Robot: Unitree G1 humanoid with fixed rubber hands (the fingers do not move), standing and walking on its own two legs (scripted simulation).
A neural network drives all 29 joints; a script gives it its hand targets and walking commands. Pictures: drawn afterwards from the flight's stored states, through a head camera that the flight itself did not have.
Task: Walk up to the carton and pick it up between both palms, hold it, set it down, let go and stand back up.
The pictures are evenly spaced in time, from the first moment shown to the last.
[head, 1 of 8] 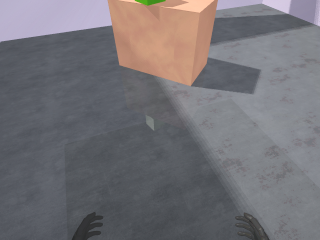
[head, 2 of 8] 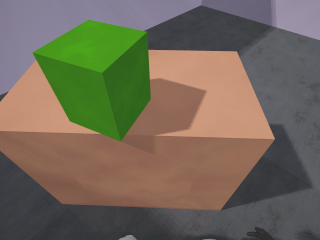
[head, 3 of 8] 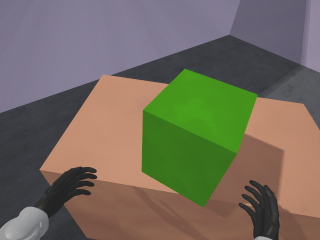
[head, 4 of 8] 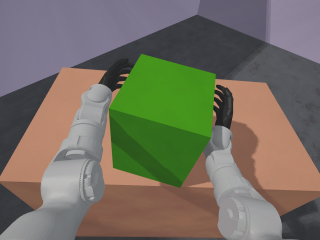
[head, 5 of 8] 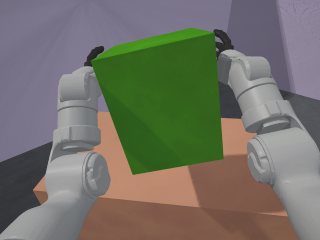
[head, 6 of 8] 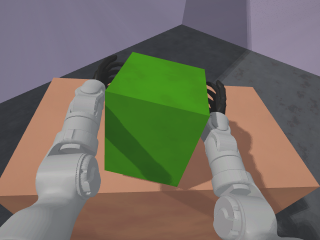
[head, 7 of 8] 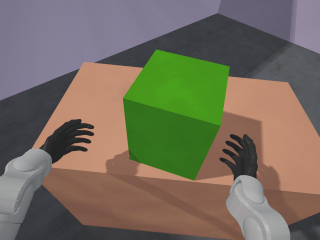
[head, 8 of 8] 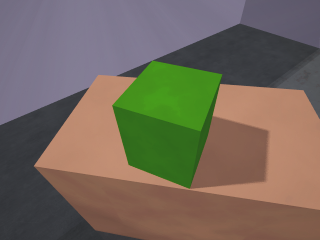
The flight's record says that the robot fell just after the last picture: no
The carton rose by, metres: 0.24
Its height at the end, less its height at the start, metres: +0.00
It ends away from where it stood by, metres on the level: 0.02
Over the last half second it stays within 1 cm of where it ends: yes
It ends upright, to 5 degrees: yes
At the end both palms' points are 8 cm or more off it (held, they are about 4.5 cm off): yes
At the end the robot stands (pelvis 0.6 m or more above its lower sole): yes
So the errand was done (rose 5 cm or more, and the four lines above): yes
